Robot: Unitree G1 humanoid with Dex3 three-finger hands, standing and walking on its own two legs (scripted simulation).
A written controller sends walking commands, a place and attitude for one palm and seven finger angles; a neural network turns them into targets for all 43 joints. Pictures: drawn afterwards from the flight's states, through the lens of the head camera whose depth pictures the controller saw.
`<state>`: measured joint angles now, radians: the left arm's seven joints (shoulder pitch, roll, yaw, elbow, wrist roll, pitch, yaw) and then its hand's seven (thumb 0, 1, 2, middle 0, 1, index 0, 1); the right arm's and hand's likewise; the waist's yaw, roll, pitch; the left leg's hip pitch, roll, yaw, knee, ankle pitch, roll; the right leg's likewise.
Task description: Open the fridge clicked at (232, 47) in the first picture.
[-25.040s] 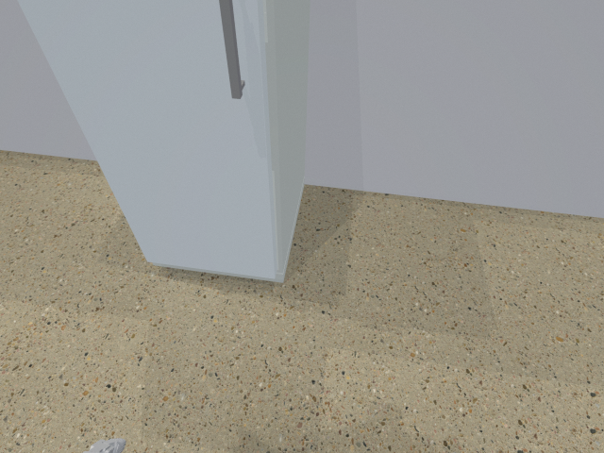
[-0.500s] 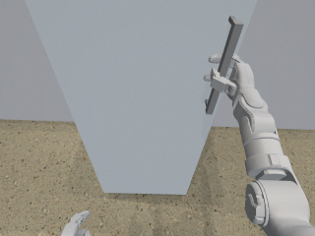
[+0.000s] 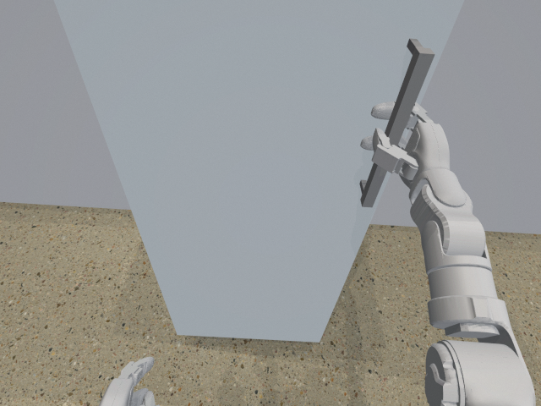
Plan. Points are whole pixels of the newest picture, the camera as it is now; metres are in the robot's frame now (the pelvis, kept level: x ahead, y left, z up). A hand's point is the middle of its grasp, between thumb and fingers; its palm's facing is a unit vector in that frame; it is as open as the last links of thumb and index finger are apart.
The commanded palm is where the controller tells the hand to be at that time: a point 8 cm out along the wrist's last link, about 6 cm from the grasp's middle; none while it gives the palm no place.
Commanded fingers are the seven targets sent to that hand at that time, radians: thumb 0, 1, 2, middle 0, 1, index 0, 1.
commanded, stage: grip the handle and tug to test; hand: right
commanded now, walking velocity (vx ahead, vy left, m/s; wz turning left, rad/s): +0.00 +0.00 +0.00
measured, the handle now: (387, 134) +0.47 -0.12 +0.20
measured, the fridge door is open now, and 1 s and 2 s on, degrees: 0 9 21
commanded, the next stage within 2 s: pull the door a little, standing still in 0.02 s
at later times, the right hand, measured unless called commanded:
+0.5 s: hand (380, 155) +0.41 -0.10 +0.21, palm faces -0.06 +1.00 -0.01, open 5.9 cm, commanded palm +0.34 -0.15 +0.21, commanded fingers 0.00 -0.90 -0.90 0.45 1.40 0.45 1.40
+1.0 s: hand (385, 191) +0.35 -0.10 +0.20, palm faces -0.02 +0.97 -0.24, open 6.7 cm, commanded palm +0.32 -0.16 +0.20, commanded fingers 0.00 -0.90 -0.90 0.45 1.40 0.45 1.40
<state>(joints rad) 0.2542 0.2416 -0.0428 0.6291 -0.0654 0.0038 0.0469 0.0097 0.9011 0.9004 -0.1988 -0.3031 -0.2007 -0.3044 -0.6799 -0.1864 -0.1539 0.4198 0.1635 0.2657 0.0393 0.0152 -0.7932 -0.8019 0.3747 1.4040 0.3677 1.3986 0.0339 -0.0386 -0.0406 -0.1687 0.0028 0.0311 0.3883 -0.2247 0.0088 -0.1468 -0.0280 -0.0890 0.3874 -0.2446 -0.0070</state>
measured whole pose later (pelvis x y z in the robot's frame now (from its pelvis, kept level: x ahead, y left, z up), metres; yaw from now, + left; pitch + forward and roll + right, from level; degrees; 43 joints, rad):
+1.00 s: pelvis +0.10 +0.01 +0.00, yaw +4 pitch +6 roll -1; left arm 0.15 0.26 -0.02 0.48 0.00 0.11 0.06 0.01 0.90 0.90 -0.20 -0.30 -0.20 -0.30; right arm 0.29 -0.26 -0.04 -0.66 0.10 0.03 -0.03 -0.03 -0.63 -0.78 0.42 1.36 0.27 1.28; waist -0.03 -0.05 -0.05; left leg -0.21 0.02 0.07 0.53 -0.27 0.01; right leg -0.18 0.00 0.01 0.55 -0.25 -0.01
